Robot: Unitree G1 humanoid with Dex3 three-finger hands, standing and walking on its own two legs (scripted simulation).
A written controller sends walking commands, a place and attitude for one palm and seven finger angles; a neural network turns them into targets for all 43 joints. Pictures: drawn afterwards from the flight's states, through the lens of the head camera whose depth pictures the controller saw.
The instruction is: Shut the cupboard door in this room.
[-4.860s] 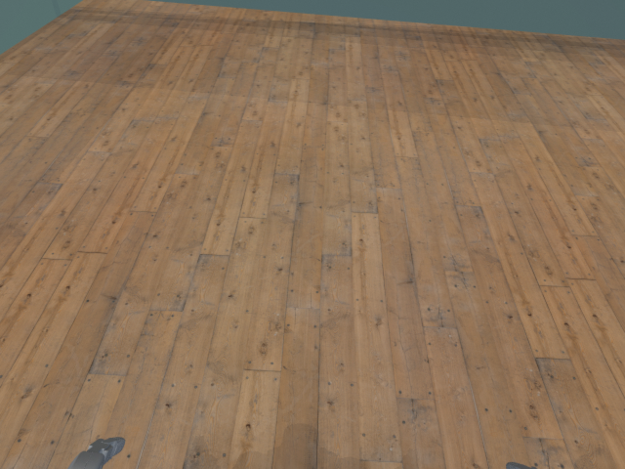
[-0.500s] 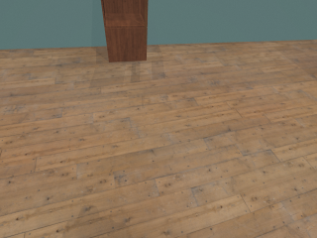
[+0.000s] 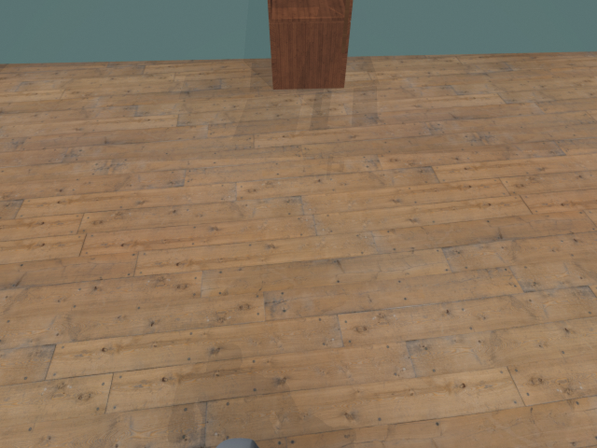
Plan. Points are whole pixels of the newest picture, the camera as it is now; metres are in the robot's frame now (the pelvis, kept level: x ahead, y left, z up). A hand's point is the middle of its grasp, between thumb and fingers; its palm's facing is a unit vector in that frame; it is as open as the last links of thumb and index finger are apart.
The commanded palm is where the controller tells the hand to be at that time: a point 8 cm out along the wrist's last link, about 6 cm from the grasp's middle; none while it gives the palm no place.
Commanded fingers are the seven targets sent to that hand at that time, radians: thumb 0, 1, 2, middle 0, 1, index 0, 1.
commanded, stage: turn or walk to find it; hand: left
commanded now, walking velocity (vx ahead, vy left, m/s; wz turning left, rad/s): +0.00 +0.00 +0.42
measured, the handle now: out of the picture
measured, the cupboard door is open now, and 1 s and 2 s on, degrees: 80 80 80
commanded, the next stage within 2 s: stand and wait in 0.16 s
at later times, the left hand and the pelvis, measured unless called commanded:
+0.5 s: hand out of the picture +0.02 +0.25 -0.17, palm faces +0.13 -0.96 -0.25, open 7.4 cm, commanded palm none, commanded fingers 0.00 0.90 0.90 -0.20 -0.30 -0.20 -0.30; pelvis -0.01 +0.05 +0.00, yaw +6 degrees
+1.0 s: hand out of the picture -0.06 +0.26 -0.19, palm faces +0.33 -0.92 -0.22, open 7.3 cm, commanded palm none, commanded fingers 0.00 0.90 0.90 -0.20 -0.30 -0.20 -0.30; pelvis -0.04 +0.06 -0.01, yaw +17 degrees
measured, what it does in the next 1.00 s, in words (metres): steps on the spot, turning left: left foot, then right foot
